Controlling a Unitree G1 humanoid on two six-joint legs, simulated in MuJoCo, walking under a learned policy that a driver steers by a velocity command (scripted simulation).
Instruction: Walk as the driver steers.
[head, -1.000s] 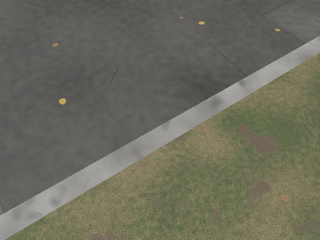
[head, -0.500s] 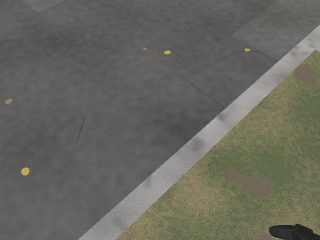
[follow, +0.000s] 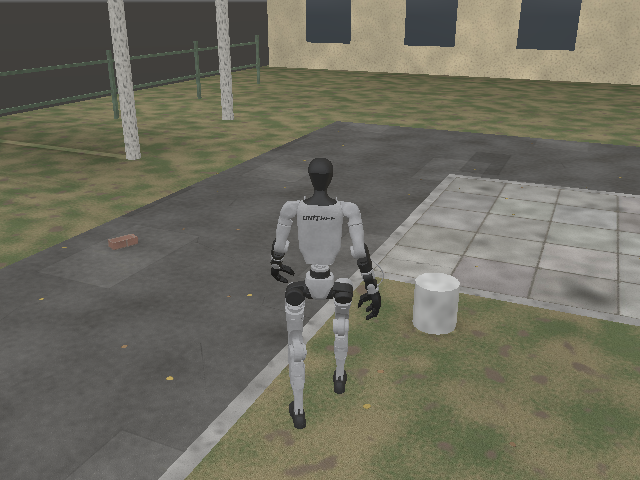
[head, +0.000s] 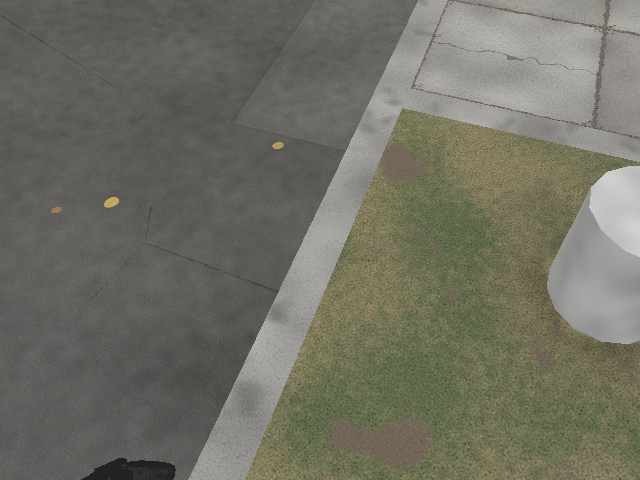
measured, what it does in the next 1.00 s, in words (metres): walks ahead, turning left: right foot, then left foot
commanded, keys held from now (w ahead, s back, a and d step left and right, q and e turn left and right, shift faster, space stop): w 0.28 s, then w+q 0.58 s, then no key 0.14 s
